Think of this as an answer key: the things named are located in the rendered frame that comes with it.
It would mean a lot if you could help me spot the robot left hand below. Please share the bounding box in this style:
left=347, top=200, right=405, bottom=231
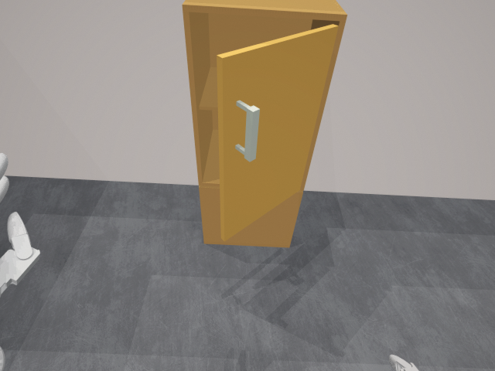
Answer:
left=0, top=153, right=40, bottom=297

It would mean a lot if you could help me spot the cupboard door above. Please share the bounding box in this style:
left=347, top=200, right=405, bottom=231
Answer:
left=217, top=24, right=339, bottom=241

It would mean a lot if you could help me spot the robot right hand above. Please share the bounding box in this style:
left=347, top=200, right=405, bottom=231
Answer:
left=389, top=355, right=418, bottom=371

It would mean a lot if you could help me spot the handle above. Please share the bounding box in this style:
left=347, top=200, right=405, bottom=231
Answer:
left=235, top=100, right=260, bottom=162

